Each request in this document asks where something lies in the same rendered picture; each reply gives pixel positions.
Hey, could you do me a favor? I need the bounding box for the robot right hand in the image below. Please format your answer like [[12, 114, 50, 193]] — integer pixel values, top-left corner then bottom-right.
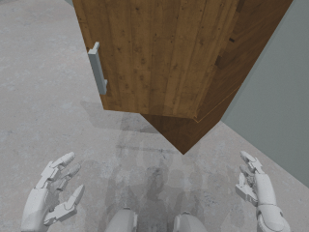
[[236, 151, 277, 209]]

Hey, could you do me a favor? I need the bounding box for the robot left thigh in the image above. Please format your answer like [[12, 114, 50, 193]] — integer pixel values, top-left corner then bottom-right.
[[104, 209, 138, 232]]

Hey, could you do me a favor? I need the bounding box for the cupboard door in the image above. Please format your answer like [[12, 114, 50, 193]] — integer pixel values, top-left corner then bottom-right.
[[71, 0, 239, 119]]

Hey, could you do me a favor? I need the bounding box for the robot thigh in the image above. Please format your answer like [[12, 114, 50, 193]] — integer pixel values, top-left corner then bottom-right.
[[173, 214, 208, 232], [104, 209, 138, 232]]

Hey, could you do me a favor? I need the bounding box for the handle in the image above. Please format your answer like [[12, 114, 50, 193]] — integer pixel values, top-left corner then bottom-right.
[[88, 42, 108, 95]]

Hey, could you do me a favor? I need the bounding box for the robot right forearm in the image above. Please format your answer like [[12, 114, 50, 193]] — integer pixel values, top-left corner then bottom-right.
[[256, 204, 291, 232]]

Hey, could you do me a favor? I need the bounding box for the robot right thigh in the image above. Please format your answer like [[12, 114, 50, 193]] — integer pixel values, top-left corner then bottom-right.
[[173, 214, 208, 232]]

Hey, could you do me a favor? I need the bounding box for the robot left hand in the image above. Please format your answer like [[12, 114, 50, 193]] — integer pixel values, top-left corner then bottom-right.
[[20, 152, 85, 232]]

